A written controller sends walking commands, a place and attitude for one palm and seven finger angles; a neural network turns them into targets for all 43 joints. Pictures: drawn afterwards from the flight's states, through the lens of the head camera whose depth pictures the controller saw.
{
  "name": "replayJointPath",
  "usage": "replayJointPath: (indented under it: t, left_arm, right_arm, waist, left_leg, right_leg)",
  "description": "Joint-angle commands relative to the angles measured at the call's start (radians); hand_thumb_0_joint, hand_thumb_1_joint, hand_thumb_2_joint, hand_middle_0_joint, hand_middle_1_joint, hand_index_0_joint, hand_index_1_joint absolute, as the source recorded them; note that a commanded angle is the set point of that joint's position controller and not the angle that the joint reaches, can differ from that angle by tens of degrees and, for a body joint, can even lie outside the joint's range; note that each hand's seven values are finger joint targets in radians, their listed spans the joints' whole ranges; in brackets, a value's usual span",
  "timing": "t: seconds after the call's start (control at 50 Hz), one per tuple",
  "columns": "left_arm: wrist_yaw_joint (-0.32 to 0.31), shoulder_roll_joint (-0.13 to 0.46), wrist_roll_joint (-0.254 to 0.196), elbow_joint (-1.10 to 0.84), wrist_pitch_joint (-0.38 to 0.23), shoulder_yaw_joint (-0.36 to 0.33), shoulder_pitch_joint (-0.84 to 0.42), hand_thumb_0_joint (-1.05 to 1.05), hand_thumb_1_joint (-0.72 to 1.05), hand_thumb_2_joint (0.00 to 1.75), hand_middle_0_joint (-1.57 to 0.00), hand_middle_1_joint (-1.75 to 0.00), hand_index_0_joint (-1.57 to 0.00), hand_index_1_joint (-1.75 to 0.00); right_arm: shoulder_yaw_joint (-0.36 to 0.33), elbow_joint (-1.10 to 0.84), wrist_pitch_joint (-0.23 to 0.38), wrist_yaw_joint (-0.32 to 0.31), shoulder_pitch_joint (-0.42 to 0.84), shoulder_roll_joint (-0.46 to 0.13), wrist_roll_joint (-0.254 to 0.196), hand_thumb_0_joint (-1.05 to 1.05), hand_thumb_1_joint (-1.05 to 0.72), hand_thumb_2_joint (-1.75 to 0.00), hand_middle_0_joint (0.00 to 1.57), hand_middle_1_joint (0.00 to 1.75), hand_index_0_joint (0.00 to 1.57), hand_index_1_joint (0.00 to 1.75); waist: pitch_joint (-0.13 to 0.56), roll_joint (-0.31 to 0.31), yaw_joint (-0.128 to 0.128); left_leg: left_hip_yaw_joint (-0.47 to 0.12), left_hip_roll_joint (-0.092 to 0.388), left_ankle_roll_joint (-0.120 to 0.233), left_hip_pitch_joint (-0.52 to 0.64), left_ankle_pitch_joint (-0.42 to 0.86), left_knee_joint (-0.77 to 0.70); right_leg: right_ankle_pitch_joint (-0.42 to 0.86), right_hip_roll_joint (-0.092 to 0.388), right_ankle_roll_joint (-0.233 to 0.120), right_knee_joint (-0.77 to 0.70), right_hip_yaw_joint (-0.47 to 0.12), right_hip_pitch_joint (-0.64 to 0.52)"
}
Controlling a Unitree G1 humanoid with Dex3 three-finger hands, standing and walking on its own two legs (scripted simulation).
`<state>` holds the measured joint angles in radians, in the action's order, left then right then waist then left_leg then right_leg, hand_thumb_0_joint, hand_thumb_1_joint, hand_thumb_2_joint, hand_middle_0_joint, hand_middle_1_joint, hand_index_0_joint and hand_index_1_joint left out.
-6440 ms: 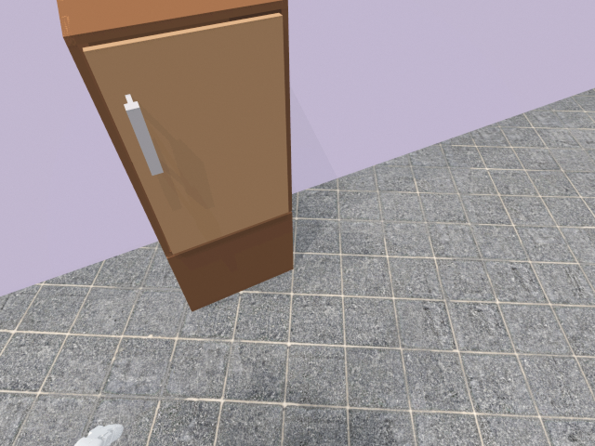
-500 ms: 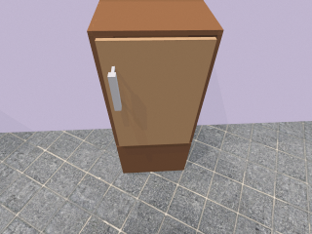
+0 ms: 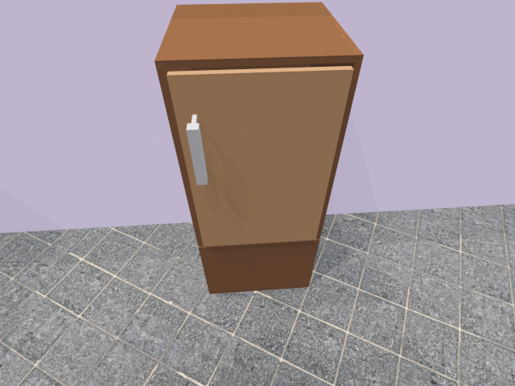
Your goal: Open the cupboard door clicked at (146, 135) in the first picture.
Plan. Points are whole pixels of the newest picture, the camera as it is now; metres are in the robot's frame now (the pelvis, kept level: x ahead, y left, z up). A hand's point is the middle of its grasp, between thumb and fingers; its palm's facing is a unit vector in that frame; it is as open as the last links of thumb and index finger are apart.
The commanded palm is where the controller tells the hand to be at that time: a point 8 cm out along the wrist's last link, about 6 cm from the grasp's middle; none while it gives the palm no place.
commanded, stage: look again from close up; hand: left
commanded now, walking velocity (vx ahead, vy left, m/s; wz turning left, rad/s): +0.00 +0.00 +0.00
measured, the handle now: (198, 150) +0.60 +0.18 +0.03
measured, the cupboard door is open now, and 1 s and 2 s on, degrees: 0 0 0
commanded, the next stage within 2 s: shuffle to correct the standing spot in 0.10 s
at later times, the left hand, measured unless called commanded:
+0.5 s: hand out of the picture -0.04 +0.13 -0.18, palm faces +0.10 -0.98 -0.16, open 7.4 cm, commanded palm none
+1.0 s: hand out of the picture +0.13 +0.13 -0.17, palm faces +0.12 -0.97 -0.22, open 7.3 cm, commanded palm none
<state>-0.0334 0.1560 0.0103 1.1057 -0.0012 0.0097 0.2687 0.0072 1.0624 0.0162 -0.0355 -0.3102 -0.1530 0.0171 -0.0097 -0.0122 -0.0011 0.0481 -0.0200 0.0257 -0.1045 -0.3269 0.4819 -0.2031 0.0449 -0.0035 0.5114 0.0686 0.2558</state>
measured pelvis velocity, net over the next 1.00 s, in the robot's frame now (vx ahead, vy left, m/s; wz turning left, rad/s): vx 0.10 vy -0.07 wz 0.12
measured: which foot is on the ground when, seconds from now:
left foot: down 0.00-1.00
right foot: down 0.00-0.66, up 0.68-0.98, down 1.00-1.00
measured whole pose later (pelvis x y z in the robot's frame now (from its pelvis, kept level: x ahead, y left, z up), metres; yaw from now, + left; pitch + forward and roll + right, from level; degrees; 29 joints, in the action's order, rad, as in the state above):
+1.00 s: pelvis +0.10 -0.07 -0.01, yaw +7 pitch +1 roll +1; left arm 0.02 0.20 0.02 1.00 -0.02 -0.05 0.22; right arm -0.02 1.09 0.04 -0.04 -0.41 -0.11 0.03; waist -0.07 0.00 0.03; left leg 0.04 0.08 -0.05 -0.13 -0.42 0.56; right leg -0.15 0.07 -0.03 0.57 0.10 0.40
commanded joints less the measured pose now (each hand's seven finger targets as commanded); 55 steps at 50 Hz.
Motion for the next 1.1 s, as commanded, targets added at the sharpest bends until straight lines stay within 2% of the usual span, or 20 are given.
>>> replayJointPath:
  t: [0.0, 0.3, 0.4, 0.46, 0.52, 0.56, 0.6, 0.62, 0.64, 0.66, 0.72, 0.78, 0.86, 0.92, 0.94, 0.96, 0.98, 1.0, 1.02, 1.08]
  left_arm:
    - [0.001, 0.083, 0.001, -0.039, -0.016, -0.02, 0.049, 0.0, 0.9, 0.9, -0.2, -0.3, -0.2, -0.3]
    - [0.008, 0.053, 0.018, -0.045, -0.005, -0.04, 0.117, 0.0, 0.9, 0.9, -0.2, -0.3, -0.2, -0.3]
    - [0.015, 0.041, 0.016, -0.054, -0.013, -0.052, 0.158, 0.0, 0.9, 0.9, -0.2, -0.3, -0.2, -0.3]
    - [0.015, 0.055, 0.015, -0.049, -0.021, -0.059, 0.191, 0.0, 0.9, 0.9, -0.2, -0.3, -0.2, -0.3]
    - [0.005, 0.1, 0.015, -0.037, -0.031, -0.072, 0.241, 0.0, 0.9, 0.9, -0.2, -0.3, -0.2, -0.3]
    - [-0.001, 0.098, 0.02, -0.05, -0.034, -0.07, 0.199, 0.0, 0.9, 0.9, -0.2, -0.3, -0.2, -0.3]
    - [-0.001, 0.082, 0.016, -0.06, -0.031, -0.061, 0.13, 0.0, 0.9, 0.9, -0.2, -0.3, -0.2, -0.3]
    - [0.003, 0.044, 0.01, -0.066, -0.026, -0.053, 0.112, 0.0, 0.9, 0.9, -0.2, -0.3, -0.2, -0.3]
    - [0.011, -0.011, 0.008, -0.087, -0.024, -0.042, 0.111, 0.0, 0.9, 0.9, -0.2, -0.3, -0.2, -0.3]
    - [0.021, 0.002, 0.019, -0.129, -0.025, -0.042, 0.041, 0.0, 0.9, 0.9, -0.2, -0.3, -0.2, -0.3]
    - [0.039, 0.015, 0.022, -0.129, -0.029, -0.06, 0.009, 0.0, 0.9, 0.9, -0.2, -0.3, -0.2, -0.3]
    - [0.053, -0.017, 0.014, -0.138, -0.02, -0.053, -0.009, 0.0, 0.9, 0.9, -0.2, -0.3, -0.2, -0.3]
    - [0.062, -0.014, 0.006, -0.141, -0.013, -0.054, -0.033, 0.0, 0.9, 0.9, -0.2, -0.3, -0.2, -0.3]
    - [0.061, 0.027, 0.007, -0.117, -0.023, -0.066, 0.059, 0.0, 0.9, 0.9, -0.2, -0.3, -0.2, -0.3]
    - [0.051, 0.066, 0.009, -0.094, -0.036, -0.073, 0.138, 0.0, 0.9, 0.9, -0.2, -0.3, -0.2, -0.3]
    - [0.033, 0.139, 0.015, -0.074, -0.048, -0.09, 0.219, 0.0, 0.9, 0.9, -0.2, -0.3, -0.2, -0.3]
    - [0.024, 0.212, 0.006, -0.071, -0.049, -0.095, 0.255, 0.0, 0.9, 0.9, -0.2, -0.3, -0.2, -0.3]
    - [0.019, 0.194, 0.001, -0.083, -0.045, -0.081, 0.213, 0.0, 0.9, 0.9, -0.2, -0.3, -0.2, -0.3]
    - [0.016, 0.18, 0.007, -0.104, -0.037, -0.073, 0.116, 0.0, 0.9, 0.9, -0.2, -0.3, -0.2, -0.3]
    - [-0.004, 0.136, 0.014, -0.148, -0.026, -0.065, -0.002, 0.0, 0.9, 0.9, -0.2, -0.3, -0.2, -0.3]
  right_arm:
    - [-0.012, -0.032, 0.016, 0.001, -0.067, -0.094, -0.002, 0.0, -0.9, -0.9, 0.2, 0.3, 0.2, 0.3]
    - [-0.025, -0.001, -0.006, 0.007, -0.121, -0.078, 0.014, 0.0, -0.9, -0.9, 0.2, 0.3, 0.2, 0.3]
    - [-0.028, -0.013, -0.001, 0.005, -0.133, -0.056, 0.015, 0.0, -0.9, -0.9, 0.2, 0.3, 0.2, 0.3]
    - [-0.026, -0.02, 0.006, 0.005, -0.139, -0.032, 0.014, 0.0, -0.9, -0.9, 0.2, 0.3, 0.2, 0.3]
    - [-0.025, -0.034, 0.01, 0.012, -0.127, -0.004, 0.01, 0.0, -0.9, -0.9, 0.2, 0.3, 0.2, 0.3]
    - [-0.024, -0.043, 0.007, 0.021, -0.114, -0.002, 0.01, 0.0, -0.9, -0.9, 0.2, 0.3, 0.2, 0.3]
    - [-0.016, -0.007, 0.013, 0.029, -0.191, 0.022, 0.01, 0.0, -0.9, -0.9, 0.2, 0.3, 0.2, 0.3]
    - [-0.017, 0.022, 0.021, 0.024, -0.261, 0.002, 0.012, 0.0, -0.9, -0.9, 0.2, 0.3, 0.2, 0.3]
    - [-0.04, 0.046, 0.033, 0.011, -0.344, -0.08, 0.021, 0.0, -0.9, -0.9, 0.2, 0.3, 0.2, 0.3]
    - [-0.055, 0.051, 0.031, -0.008, -0.367, -0.127, 0.023, 0.0, -0.9, -0.9, 0.2, 0.3, 0.2, 0.3]
    - [-0.039, 0.031, 0.053, -0.016, -0.271, -0.097, 0.019, 0.0, -0.9, -0.9, 0.2, 0.3, 0.2, 0.3]
    - [-0.041, 0.009, 0.066, -0.021, -0.218, -0.109, 0.021, 0.0, -0.9, -0.9, 0.2, 0.3, 0.2, 0.3]
    - [-0.055, -0.002, 0.051, -0.02, -0.154, -0.134, 0.025, 0.0, -0.9, -0.9, 0.2, 0.3, 0.2, 0.3]
    - [-0.07, -0.007, 0.032, -0.013, -0.137, -0.161, 0.02, 0.0, -0.9, -0.9, 0.2, 0.3, 0.2, 0.3]
    - [-0.065, -0.005, 0.03, -0.005, -0.144, -0.139, 0.013, 0.0, -0.9, -0.9, 0.2, 0.3, 0.2, 0.3]
    - [-0.051, -0.008, 0.028, 0.004, -0.173, -0.078, 0.002, 0.0, -0.9, -0.9, 0.2, 0.3, 0.2, 0.3]
    - [-0.037, -0.032, 0.02, -0.002, -0.187, -0.026, -0.011, 0.0, -0.9, -0.9, 0.2, 0.3, 0.2, 0.3]
    - [-0.037, -0.031, 0.005, -0.008, -0.165, -0.042, -0.012, 0.0, -0.9, -0.9, 0.2, 0.3, 0.2, 0.3]
    - [-0.04, -0.034, 0.005, -0.002, -0.127, -0.013, -0.011, 0.0, -0.9, -0.9, 0.2, 0.3, 0.2, 0.3]
    - [-0.049, -0.02, -0.03, 0.003, -0.11, -0.03, -0.015, 0.0, -0.9, -0.9, 0.2, 0.3, 0.2, 0.3]
  waist:
    - [-0.105, 0.007, 0.001]
    - [-0.153, 0.005, -0.004]
    - [-0.153, 0.007, -0.005]
    - [-0.14, 0.07, -0.016]
    - [-0.077, 0.195, -0.02]
    - [-0.101, 0.154, 0.005]
    - [-0.089, 0.089, 0.06]
    - [-0.079, -0.049, 0.074]
    - [-0.074, -0.316, 0.098]
    - [-0.138, -0.285, 0.111]
    - [-0.144, -0.1, 0.055]
    - [-0.119, -0.096, 0.036]
    - [-0.095, -0.173, 0.03]
    - [-0.026, -0.108, -0.01]
    - [0.034, -0.038, -0.043]
    - [0.129, 0.169, -0.073]
    - [0.216, 0.346, -0.066]
    - [0.17, 0.236, -0.054]
    - [0.03, 0.148, -0.022]
    - [0.026, 0.255, 0.011]
  left_leg:
    - [-0.108, 0.115, 0.013, -0.205, 0.045, -0.174]
    - [-0.16, 0.123, 0.05, -0.328, -0.34, -0.195]
    - [-0.171, 0.11, 0.065, -0.35, -0.286, -0.13]
    - [-0.112, 0.055, 0.053, -0.401, -0.223, -0.001]
    - [0.013, 0.026, 0.036, -0.385, -0.158, 0.314]
    - [0.01, 0.058, 0.038, -0.35, -0.171, 0.31]
    - [0.038, 0.053, 0.034, -0.121, -0.056, 0.086]
    - [-0.055, 0.084, 0.035, -0.031, -0.039, -0.052]
    - [-0.391, 0.305, 0.106, 0.042, -0.078, -0.21]
    - [-0.555, 0.435, 0.195, 0.088, 0.097, -0.282]
    - [-0.347, 0.396, 0.209, 0.031, 0.545, -0.19]
    - [-0.189, 0.331, 0.166, 0.015, 0.629, -0.188]
    - [-0.07, 0.276, 0.112, -0.051, 0.545, -0.162]
    - [-0.059, 0.248, 0.077, -0.1, 0.445, -0.028]
    - [-0.03, 0.196, 0.043, -0.144, 0.395, 0.078]
    - [0.029, 0.109, 0.001, -0.309, 0.108, 0.289]
    - [0.012, 0.029, -0.022, -0.34, -0.341, 0.511]
    - [-0.074, 0.066, -0.018, -0.313, -0.35, 0.577]
    - [-0.043, 0.075, -0.024, -0.329, -0.305, 0.582]
    - [-0.031, 0.078, -0.047, -0.286, -0.23, 0.574]
  right_leg:
    - [0.034, 0.06, -0.032, -0.091, -0.099, -0.079]
    - [-0.314, 0.035, -0.031, -0.06, -0.07, -0.008]
    - [-0.323, 0.047, -0.05, -0.046, -0.097, -0.001]
    - [-0.385, 0.105, -0.082, -0.108, -0.18, -0.047]
    - [-0.505, 0.259, -0.163, -0.288, -0.342, -0.047]
    - [-0.466, 0.27, -0.18, -0.29, -0.305, 0.035]
    - [-0.363, 0.198, -0.134, -0.167, -0.128, 0.177]
    - [-0.317, 0.115, -0.092, 0.003, -0.03, 0.238]
    - [-0.299, 0.01, -0.026, 0.267, 0.089, 0.387]
    - [-0.342, -0.009, -0.022, 0.426, 0.049, 0.528]
    - [-0.208, 0.049, -0.022, 0.61, -0.046, 0.508]
    - [-0.137, 0.045, -0.004, 0.511, -0.02, 0.432]
    - [-0.07, 0.003, -0.006, 0.224, 0.053, 0.234]
    - [0.031, -0.04, -0.012, 0.032, 0.085, -0.01]
    - [0.118, -0.019, -0.014, -0.015, 0.05, -0.161]
    - [0.333, 0.176, -0.056, -0.021, -0.161, -0.38]
    - [0.568, 0.392, -0.146, -0.106, -0.387, -0.374]
    - [0.583, 0.389, -0.203, -0.141, -0.369, -0.253]
    - [0.57, 0.352, -0.203, -0.136, -0.288, -0.119]
    - [0.613, 0.298, -0.189, -0.121, -0.184, 0.004]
